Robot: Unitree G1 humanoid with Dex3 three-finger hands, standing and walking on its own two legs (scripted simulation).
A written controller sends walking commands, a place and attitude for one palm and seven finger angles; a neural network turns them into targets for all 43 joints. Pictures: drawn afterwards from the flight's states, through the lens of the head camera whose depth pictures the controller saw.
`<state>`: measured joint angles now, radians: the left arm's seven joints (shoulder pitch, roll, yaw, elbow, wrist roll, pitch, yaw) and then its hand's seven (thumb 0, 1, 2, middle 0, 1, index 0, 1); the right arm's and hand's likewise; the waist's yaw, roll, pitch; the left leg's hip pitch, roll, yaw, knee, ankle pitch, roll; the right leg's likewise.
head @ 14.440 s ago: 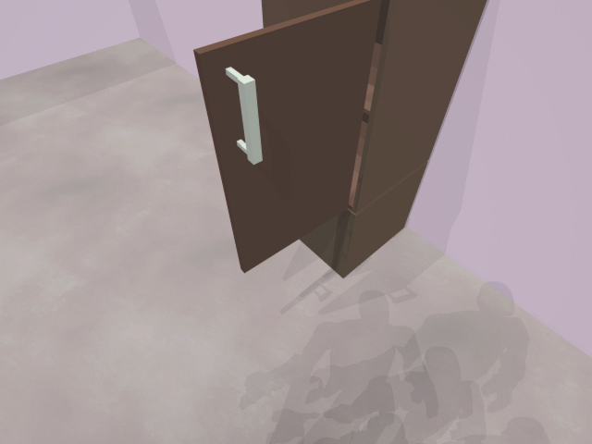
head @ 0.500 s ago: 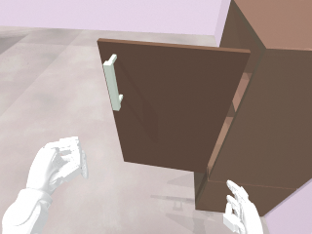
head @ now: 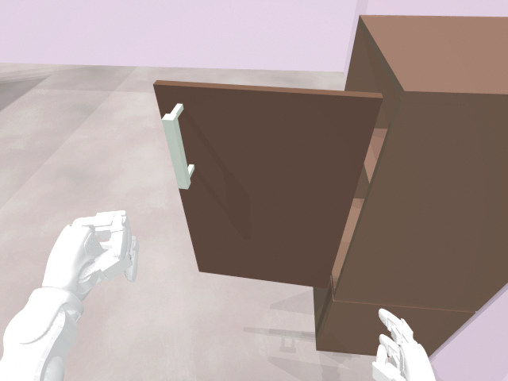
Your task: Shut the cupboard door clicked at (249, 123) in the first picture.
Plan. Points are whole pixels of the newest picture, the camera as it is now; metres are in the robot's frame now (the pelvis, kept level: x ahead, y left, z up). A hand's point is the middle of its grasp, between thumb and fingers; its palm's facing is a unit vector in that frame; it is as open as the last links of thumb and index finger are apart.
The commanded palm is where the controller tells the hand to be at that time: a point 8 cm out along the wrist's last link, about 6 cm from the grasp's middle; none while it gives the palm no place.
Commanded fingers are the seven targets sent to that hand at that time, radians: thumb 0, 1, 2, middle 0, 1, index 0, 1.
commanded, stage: raise the hand and make a fist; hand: left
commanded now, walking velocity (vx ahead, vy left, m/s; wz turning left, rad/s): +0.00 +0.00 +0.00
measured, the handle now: (181, 147) +0.47 +0.19 +0.14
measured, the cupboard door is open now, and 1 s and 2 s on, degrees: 86 86 86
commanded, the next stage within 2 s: bring the fist close to the handle in 0.12 s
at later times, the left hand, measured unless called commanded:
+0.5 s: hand (142, 229) +0.27 +0.19 +0.15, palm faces +0.01 -1.00 -0.09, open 3.1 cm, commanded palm +0.24 +0.22 +0.15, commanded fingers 0.00 0.90 0.90 -1.30 -1.50 -1.30 -1.50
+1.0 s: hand (169, 199) +0.33 +0.17 +0.15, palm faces -0.02 -1.00 -0.07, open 3.1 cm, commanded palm +0.31 +0.21 +0.15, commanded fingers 0.00 0.90 0.90 -1.30 -1.50 -1.30 -1.50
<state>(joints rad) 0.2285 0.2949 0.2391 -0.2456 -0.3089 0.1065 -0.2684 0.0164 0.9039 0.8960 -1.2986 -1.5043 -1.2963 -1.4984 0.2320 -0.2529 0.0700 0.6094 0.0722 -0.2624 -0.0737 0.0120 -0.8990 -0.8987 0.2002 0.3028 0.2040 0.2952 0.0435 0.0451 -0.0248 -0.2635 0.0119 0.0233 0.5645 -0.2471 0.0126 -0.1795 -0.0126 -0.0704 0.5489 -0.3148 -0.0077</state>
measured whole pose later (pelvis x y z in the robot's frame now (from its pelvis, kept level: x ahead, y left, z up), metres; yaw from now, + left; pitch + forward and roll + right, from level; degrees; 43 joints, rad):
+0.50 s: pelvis +0.01 -0.01 +0.00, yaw +0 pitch -2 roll +0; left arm 0.07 0.32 0.26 -0.07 -0.30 0.05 -0.28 0.02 0.90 0.90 -1.30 -1.50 -1.30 -1.50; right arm 0.22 -0.26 0.06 0.65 0.08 -0.31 -0.09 0.01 -0.90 -0.90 0.20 0.30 0.20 0.30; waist 0.04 0.06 -0.03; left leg -0.28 0.02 0.02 0.58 -0.27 -0.01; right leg -0.20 0.00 -0.08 0.58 -0.35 -0.02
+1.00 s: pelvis +0.03 -0.01 +0.00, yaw +0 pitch -1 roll +0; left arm -0.11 0.29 0.20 0.07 -0.26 0.07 -0.22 0.02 0.90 0.90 -1.30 -1.50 -1.30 -1.50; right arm 0.20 -0.25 0.06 0.65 0.07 -0.24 -0.07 0.01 -0.90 -0.90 0.20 0.30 0.20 0.30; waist 0.02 0.05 -0.03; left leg -0.28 0.01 0.03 0.57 -0.29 0.00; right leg -0.21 -0.01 -0.06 0.58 -0.37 -0.02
